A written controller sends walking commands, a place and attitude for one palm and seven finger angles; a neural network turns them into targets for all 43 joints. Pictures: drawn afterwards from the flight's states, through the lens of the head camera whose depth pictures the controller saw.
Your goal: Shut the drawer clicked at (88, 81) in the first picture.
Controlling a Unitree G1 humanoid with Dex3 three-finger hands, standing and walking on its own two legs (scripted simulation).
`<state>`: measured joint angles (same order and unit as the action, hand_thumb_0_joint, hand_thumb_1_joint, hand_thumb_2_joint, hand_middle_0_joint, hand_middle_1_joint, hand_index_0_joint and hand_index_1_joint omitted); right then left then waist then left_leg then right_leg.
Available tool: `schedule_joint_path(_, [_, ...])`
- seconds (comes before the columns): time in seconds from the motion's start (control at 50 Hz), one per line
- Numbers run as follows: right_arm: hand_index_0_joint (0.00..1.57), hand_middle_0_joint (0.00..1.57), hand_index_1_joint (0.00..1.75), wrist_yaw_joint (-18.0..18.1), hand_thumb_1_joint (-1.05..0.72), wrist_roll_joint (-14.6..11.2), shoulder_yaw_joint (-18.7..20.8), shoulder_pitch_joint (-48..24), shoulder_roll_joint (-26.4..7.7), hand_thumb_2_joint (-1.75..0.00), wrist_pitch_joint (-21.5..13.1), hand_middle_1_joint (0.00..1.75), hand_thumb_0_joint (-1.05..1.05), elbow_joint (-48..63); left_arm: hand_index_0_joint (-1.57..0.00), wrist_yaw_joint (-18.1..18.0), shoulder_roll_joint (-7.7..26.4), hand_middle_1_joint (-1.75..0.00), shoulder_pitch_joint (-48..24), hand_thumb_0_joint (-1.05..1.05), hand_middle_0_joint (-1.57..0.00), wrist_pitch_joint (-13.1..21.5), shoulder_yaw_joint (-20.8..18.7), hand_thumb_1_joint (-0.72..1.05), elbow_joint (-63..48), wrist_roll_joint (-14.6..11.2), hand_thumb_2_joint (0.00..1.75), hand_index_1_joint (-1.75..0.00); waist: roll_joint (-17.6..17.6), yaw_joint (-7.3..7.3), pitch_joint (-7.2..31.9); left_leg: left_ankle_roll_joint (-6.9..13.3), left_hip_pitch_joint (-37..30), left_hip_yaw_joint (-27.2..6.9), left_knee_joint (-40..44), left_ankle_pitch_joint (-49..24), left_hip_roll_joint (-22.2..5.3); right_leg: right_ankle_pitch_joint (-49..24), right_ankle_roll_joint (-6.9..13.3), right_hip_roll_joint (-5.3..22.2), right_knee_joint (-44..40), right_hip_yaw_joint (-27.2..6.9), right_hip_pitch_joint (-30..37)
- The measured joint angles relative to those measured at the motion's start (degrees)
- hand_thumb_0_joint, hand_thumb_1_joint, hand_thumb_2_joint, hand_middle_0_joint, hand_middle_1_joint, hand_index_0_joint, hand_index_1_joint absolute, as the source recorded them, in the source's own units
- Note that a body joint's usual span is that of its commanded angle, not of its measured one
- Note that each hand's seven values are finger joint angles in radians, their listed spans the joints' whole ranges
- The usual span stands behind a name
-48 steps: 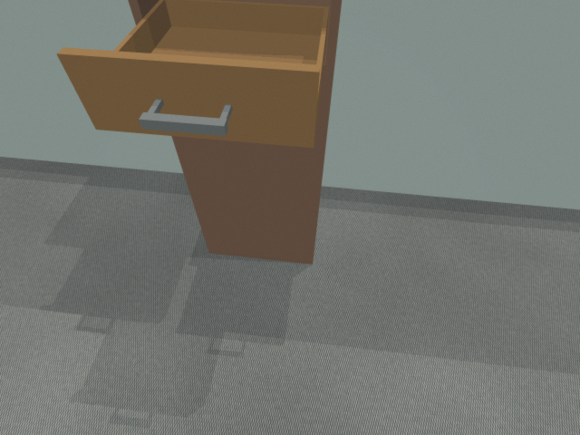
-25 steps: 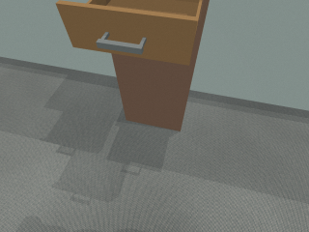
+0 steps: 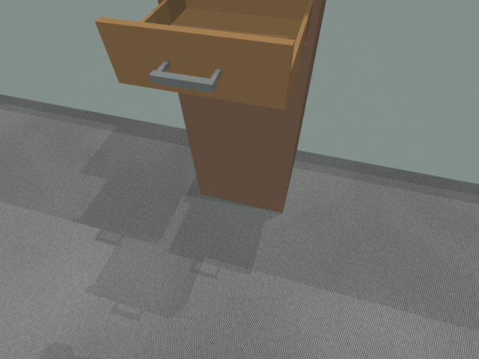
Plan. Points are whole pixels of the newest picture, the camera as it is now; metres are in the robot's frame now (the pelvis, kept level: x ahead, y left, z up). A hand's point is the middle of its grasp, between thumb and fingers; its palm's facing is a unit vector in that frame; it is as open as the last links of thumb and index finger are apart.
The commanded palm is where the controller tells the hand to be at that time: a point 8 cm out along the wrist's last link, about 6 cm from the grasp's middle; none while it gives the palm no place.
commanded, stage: stand and wait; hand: left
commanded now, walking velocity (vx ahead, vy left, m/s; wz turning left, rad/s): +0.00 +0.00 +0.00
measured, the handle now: (186, 75) +0.58 +0.14 +0.15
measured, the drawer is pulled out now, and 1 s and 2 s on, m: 0.29 0.29 0.29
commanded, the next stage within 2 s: turn or walk to find it in 0.16 s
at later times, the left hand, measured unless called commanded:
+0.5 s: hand out of the picture +0.02 +0.19 -0.18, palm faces +0.07 -0.97 -0.23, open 7.3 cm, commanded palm none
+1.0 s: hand out of the picture -0.02 +0.19 -0.17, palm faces +0.06 -0.97 -0.23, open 7.3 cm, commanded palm none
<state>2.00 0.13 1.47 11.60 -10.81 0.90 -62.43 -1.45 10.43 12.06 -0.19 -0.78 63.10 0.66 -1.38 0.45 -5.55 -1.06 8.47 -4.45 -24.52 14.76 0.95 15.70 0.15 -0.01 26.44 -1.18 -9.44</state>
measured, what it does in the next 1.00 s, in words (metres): stands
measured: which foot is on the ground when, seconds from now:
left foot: down 0.00-1.00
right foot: down 0.00-1.00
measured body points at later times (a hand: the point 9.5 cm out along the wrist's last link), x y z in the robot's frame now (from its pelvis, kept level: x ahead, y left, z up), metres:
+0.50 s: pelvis -0.02 -0.01 +0.00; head +0.01 +0.00 +0.44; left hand +0.02 +0.24 -0.16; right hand +0.00 -0.25 -0.16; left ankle -0.02 +0.14 -0.74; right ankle -0.02 -0.12 -0.74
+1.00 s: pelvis -0.02 +0.00 +0.00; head +0.01 +0.00 +0.45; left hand -0.02 +0.24 -0.15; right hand +0.02 -0.24 -0.16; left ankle -0.02 +0.14 -0.74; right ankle -0.02 -0.12 -0.74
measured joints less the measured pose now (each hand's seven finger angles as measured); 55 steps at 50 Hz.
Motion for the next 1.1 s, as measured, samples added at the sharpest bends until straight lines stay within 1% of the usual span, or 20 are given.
schedule_joint_path(0.16, [0.2,0.2,0.3,0.0,-0.91,0.22,-0.1,-0.22,-1.03,-0.9,0.09,0.3,0.0,-1.08,-0.21,0.17,0.25,-0.3,-0.71,0.01,-0.2,0.48,-0.12,0.91,-0.02,-0.06,0.9,-0.3,0.33,-0.28,0.12,-1.2,-0.95,-0.13,1.55,-1.03,-1.8,-1.73,1.25,-1.72,-2.34,0.15,1.15])
schedule_joint_path(0.24, [0.19,0.2,0.3,0.0,-0.91,0.35,-0.11,0.14,-1.34,-0.9,0.16,0.3,0.0,-1.17,-0.21,0.15,0.74,-0.3,-1.19,0.01,-0.21,0.43,-0.35,0.91,-0.29,-0.12,0.9,-0.3,0.64,-0.07,0.33,-1.56,-0.66,-0.38,1.56,-1.27,-2.24,-2.22,1.56,-2.14,-2.8,0.41,1.12])
schedule_joint_path(0.36, [0.19,0.2,0.3,-0.14,-0.91,0.28,0.12,1.35,-1.03,-0.9,0.97,0.3,0.0,-0.66,-0.21,-0.03,0.87,-0.3,-2.0,0.01,-0.2,-0.27,-1.06,0.91,-1.67,-0.08,0.9,-0.3,0.78,0.25,0.14,-1.6,1.61,-1.92,-1.69,-0.37,-1.79,-1.3,1.64,-1.85,-0.78,1.96,0.0])
schedule_joint_path(0.46, [0.19,0.2,0.3,-0.29,-0.91,0.32,0.37,1.89,-0.33,-0.9,1.3,0.3,0.0,-0.43,-0.21,-0.13,0.96,-0.3,-2.07,0.01,-0.2,-0.81,-1.5,0.91,-2.38,0.08,0.9,-0.3,1.08,0.13,-0.25,-1.17,3.23,-2.68,-4.94,0.87,-0.9,-0.24,1.13,-1.12,1.44,2.75,-0.83])
schedule_joint_path(0.54, [0.19,0.2,0.3,-0.18,-0.91,0.55,-0.28,2.34,1.07,-0.9,0.68,0.3,0.0,-0.42,-0.2,-0.2,1.45,-0.3,-2.17,0.01,-0.2,-1.11,-1.62,0.91,-1.97,-0.04,0.9,-0.3,1.91,-0.15,-0.18,-0.49,3.21,-2.81,-4.13,0.16,-0.11,-0.43,0.37,-0.3,1.41,2.88,-1.01])
schedule_joint_path(0.64, [0.2,0.2,0.3,-0.21,-0.91,0.53,-0.84,2.03,2.53,-0.9,0.46,0.3,0.0,-0.44,-0.2,-0.01,1.66,-0.3,-1.53,0.01,-0.2,-0.67,-1.48,0.91,-1.46,-0.01,0.9,-0.3,1.79,-0.91,-0.2,-0.43,2.98,-3.14,-2.04,-1.38,0.14,-1.71,0.28,0.04,-0.6,3.19,-0.68])
schedule_joint_path(0.7, [0.2,0.2,0.3,-0.06,-0.92,0.55,-0.73,1.71,2.2,-0.9,0.46,0.3,0.01,-0.47,-0.2,0.12,1.31,-0.3,-0.45,0.01,-0.2,-0.51,-1.25,0.91,-0.82,-0.01,0.9,-0.3,1.31,-1.14,-0.2,-0.38,2.72,-2.95,-1.17,-1.87,0.22,-2.11,0.22,0.17,-1.21,3.0,-0.59])
schedule_joint_path(0.86, [0.2,0.2,0.3,-0.11,-0.91,0.28,-0.64,0.89,1.06,-0.9,-0.05,0.3,0.0,-0.31,-0.2,0.22,0.61,-0.3,1.85,0.01,-0.2,-0.32,-0.85,0.91,0.91,0.05,0.9,-0.3,0.8,-1.18,-0.27,-0.37,1.53,-2.21,0.31,-2.29,0.01,-2.44,0.24,0.06,-2.05,2.27,0.05])
schedule_joint_path(1.1, [0.2,0.2,0.3,-0.05,-0.91,0.28,-0.62,-0.2,-0.72,-0.9,-0.29,0.3,0.0,-0.93,-0.2,0.49,1.55,-0.3,-0.04,0.01,-0.2,0.34,-0.85,0.91,0.59,0.03,0.9,-0.3,1.28,-1.07,-0.33,-0.7,0.43,-1.84,1.35,-2.4,-0.67,-2.84,0.63,-0.56,-3.17,1.91,0.99])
